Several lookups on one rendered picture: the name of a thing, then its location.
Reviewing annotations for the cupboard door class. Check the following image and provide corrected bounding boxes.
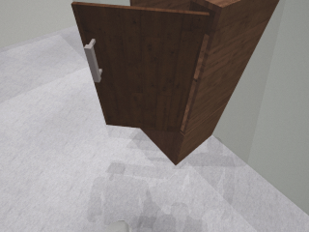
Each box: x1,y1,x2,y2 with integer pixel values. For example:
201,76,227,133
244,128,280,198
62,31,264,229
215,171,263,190
71,1,210,132

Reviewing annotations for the handle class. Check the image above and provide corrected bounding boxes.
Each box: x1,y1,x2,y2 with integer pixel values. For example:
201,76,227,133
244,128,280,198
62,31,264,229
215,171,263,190
84,39,102,83

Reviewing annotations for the left robot thigh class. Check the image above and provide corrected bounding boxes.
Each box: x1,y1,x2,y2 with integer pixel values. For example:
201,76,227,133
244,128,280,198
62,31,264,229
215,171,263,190
104,221,132,232

